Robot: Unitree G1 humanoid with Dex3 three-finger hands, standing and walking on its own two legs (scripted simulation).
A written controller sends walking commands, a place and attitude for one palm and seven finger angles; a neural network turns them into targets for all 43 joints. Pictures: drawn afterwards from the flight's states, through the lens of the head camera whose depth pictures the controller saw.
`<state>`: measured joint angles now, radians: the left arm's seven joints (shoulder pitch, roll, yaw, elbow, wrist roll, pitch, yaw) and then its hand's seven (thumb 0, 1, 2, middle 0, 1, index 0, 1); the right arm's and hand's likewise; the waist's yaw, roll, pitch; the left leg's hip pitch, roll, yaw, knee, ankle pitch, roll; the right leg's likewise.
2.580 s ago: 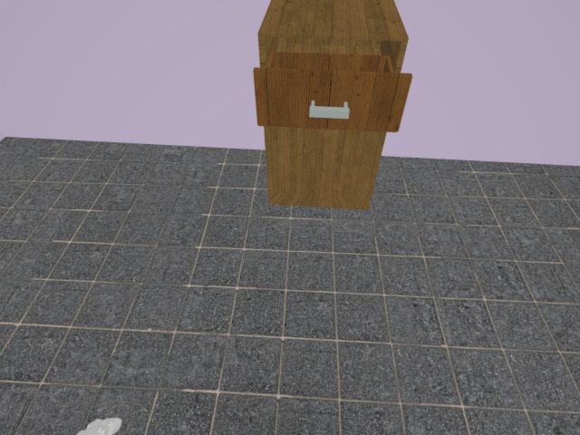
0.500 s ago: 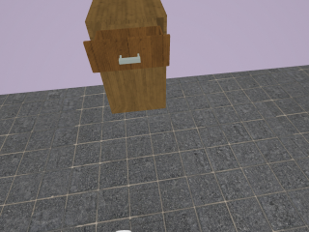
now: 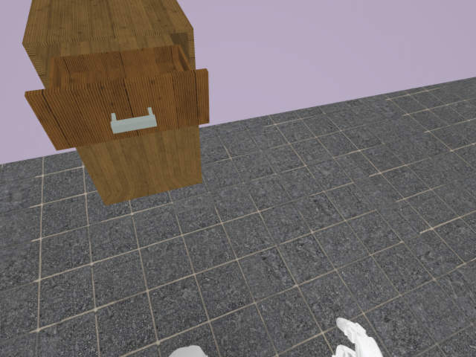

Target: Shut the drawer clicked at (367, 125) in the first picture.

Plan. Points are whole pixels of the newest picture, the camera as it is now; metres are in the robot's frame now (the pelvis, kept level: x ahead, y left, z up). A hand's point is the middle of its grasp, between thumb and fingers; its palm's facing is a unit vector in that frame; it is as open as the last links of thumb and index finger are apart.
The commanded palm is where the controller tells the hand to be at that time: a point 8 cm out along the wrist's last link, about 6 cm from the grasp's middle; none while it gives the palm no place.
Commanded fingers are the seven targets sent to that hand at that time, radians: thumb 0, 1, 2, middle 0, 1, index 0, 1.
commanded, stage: walk to a spot facing it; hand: left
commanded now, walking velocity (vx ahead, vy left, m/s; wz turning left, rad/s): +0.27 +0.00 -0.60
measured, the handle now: (133, 118) +0.66 +0.37 -0.04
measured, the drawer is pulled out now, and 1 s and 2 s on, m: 0.26 0.26 0.26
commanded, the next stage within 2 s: none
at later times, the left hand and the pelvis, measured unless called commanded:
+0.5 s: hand (187, 265) +0.32 +0.15 -0.15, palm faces -0.34 -0.93 -0.16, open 7.3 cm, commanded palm none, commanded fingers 0.00 0.90 0.90 -0.20 -0.30 -0.20 -0.30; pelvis +0.14 +0.02 +0.01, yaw -18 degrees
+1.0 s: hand (175, 248) +0.36 +0.19 -0.16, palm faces -0.45 -0.87 -0.22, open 7.3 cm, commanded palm none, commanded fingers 0.00 0.90 0.90 -0.20 -0.30 -0.20 -0.30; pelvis +0.19 +0.05 +0.01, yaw -34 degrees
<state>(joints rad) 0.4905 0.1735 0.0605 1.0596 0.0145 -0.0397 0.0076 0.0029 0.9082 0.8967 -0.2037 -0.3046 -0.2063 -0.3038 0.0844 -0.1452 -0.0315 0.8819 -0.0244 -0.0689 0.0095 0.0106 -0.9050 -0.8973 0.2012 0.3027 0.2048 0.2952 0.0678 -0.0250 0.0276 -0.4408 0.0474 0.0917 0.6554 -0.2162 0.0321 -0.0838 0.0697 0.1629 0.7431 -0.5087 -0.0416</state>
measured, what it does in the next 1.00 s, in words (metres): walks ahead, turning right: right foot, then left foot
